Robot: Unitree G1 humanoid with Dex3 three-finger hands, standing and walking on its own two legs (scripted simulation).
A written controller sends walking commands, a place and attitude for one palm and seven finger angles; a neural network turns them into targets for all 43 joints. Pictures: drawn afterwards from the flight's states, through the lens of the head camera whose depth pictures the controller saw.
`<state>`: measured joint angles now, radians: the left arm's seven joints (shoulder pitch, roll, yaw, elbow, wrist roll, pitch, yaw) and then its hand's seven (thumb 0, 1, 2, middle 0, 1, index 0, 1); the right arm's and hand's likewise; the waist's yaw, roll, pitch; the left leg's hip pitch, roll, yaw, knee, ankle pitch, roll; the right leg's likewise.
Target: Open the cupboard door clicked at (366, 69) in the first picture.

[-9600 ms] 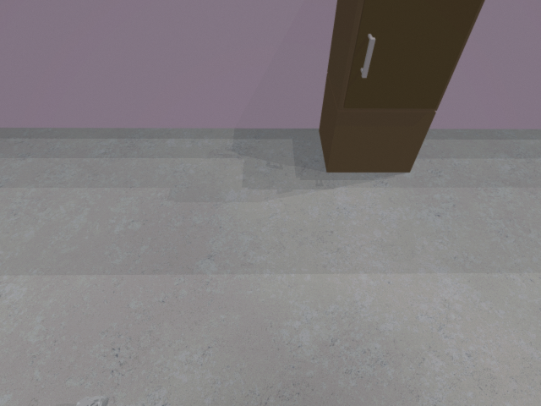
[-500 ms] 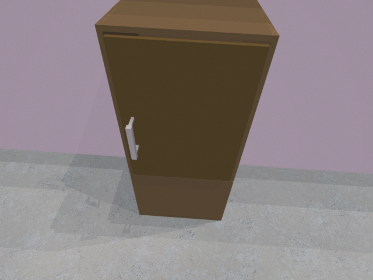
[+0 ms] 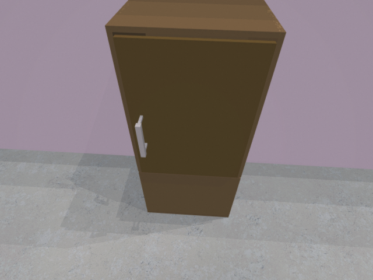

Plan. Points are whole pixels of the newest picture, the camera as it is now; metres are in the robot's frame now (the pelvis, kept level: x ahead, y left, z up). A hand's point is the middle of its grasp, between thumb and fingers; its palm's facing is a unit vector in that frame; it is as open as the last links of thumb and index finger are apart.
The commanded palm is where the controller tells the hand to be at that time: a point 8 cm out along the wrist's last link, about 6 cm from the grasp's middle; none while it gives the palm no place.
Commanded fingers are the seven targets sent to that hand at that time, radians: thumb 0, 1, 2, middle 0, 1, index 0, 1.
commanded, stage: shuffle to correct the standing spot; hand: left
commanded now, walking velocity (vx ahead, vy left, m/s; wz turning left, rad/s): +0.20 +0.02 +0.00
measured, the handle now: (142, 137) +0.60 +0.20 -0.09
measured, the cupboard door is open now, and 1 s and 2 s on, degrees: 0 0 0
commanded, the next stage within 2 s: come to a stop and stand still in 0.10 s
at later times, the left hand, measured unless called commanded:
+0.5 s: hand out of the picture +0.08 +0.17 -0.18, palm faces +0.01 -0.98 -0.21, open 7.3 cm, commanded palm none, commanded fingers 0.00 0.90 0.90 -0.20 -0.30 -0.20 -0.30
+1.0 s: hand out of the picture +0.08 +0.18 -0.16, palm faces -0.04 -0.97 -0.25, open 7.4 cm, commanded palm none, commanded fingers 0.00 0.90 0.90 -0.20 -0.30 -0.20 -0.30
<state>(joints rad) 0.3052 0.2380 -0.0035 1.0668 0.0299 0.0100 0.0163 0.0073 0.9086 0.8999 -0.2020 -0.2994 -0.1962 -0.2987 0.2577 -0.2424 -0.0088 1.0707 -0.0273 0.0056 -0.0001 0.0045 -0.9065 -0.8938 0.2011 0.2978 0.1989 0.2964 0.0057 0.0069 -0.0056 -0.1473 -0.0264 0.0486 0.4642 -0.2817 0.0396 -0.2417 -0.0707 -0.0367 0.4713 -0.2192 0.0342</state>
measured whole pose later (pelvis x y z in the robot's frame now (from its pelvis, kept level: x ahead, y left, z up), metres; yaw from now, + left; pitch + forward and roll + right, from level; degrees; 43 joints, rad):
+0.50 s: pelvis +0.07 +0.00 +0.00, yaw -1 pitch +0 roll +0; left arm 0.30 0.13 0.02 1.06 0.02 0.00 0.06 0.03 0.94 0.90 -0.21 -0.30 -0.20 -0.30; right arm 0.34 -0.08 -0.03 1.12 0.00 0.00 -0.05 0.00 -0.91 -0.89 0.20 0.30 0.20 0.30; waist -0.02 0.00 0.05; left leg -0.12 -0.01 0.08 0.56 -0.37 0.01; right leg -0.25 -0.06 -0.09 0.57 -0.29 0.01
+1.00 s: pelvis +0.02 +0.00 +0.00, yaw -2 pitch -1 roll +1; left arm 0.25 0.16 -0.02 1.01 0.02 0.01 0.02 0.01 0.91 0.90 -0.20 -0.30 -0.20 -0.30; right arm 0.25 -0.21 -0.01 0.96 -0.02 -0.02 -0.02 0.00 -0.93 -0.89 0.20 0.30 0.20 0.30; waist -0.01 0.06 0.01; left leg -0.12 -0.02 0.11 0.47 -0.33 0.04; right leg -0.28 -0.04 -0.05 0.54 -0.24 -0.01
